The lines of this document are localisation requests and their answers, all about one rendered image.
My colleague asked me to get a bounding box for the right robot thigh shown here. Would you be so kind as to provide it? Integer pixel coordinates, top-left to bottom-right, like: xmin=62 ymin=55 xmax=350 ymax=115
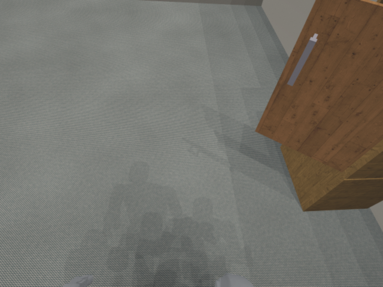
xmin=215 ymin=274 xmax=254 ymax=287

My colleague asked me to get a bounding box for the handle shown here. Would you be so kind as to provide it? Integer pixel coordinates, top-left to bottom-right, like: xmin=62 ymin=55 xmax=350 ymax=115
xmin=287 ymin=33 xmax=318 ymax=86

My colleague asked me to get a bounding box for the cupboard door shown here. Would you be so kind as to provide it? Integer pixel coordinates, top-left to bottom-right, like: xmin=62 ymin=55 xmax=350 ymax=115
xmin=255 ymin=0 xmax=383 ymax=172

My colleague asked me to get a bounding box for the robot left hand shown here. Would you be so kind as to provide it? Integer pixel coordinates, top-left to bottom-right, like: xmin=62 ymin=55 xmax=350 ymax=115
xmin=63 ymin=275 xmax=93 ymax=287

